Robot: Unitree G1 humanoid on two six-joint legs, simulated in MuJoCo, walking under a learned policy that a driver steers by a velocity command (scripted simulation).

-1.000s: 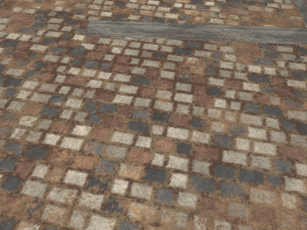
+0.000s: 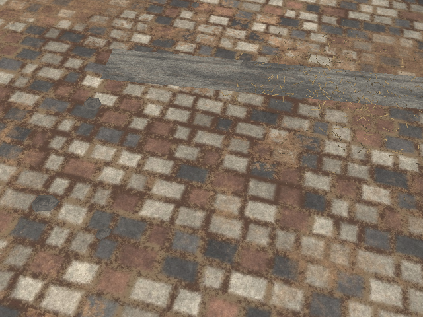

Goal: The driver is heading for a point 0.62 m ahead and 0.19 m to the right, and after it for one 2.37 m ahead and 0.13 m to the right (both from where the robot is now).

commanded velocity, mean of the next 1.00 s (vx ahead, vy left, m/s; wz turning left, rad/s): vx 0.15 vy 0.00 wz -0.41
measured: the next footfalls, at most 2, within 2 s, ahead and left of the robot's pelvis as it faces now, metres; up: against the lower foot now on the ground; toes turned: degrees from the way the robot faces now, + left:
right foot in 0.30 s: +0.04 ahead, -0.13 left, +0.00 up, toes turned -10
left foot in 0.76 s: +0.15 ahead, +0.07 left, +0.00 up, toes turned -26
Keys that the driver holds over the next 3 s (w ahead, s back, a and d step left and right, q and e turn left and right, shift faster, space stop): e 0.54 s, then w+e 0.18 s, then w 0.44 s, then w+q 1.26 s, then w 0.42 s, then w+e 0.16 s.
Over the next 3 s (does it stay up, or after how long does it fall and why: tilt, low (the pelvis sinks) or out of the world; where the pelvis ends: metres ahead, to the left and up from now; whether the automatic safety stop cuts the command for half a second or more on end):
stays up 1.13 -0.16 0.01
